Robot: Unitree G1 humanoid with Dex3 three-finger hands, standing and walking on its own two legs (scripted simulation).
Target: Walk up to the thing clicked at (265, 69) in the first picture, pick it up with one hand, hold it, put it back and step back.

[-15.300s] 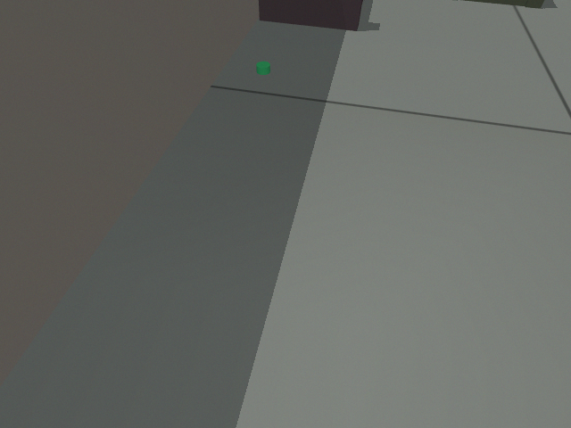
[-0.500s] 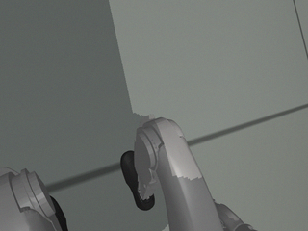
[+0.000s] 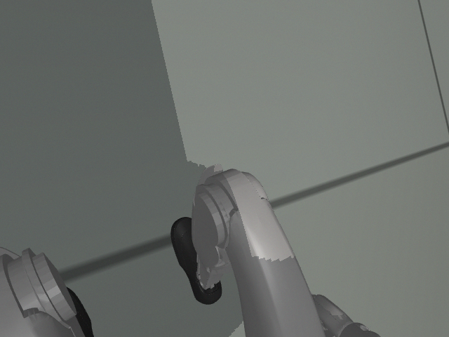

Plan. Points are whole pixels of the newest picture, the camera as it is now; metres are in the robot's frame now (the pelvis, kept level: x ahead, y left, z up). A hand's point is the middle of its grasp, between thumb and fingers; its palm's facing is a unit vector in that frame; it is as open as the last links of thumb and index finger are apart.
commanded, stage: close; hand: left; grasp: from above
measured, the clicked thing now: out of the picture +0.48 +0.34 -0.28
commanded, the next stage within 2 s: settle in 1.82 s
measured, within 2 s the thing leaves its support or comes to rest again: neither
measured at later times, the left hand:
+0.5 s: hand out of the picture +0.46 +0.34 -0.25, palm faces -0.46 -0.15 -0.87, open 12.8 cm
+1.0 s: hand out of the picture +0.46 +0.34 -0.25, palm faces -0.45 -0.15 -0.88, open 11.8 cm
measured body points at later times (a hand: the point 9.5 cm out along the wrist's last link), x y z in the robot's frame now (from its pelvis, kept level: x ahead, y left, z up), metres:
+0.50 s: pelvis +0.00 +0.00 +0.00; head +0.28 +0.13 +0.32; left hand +0.48 +0.34 -0.20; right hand +0.04 -0.26 -0.05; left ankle +0.06 +0.13 -0.27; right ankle +0.12 -0.13 -0.27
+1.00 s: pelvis +0.00 +0.00 +0.00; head +0.28 +0.13 +0.32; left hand +0.48 +0.34 -0.20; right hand +0.05 -0.25 -0.05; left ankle +0.06 +0.13 -0.27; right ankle +0.12 -0.13 -0.27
